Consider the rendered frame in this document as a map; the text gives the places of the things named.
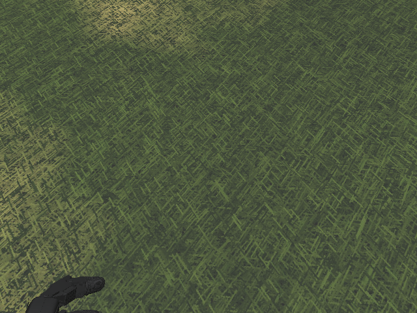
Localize left robot hand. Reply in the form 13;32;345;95
25;275;105;313

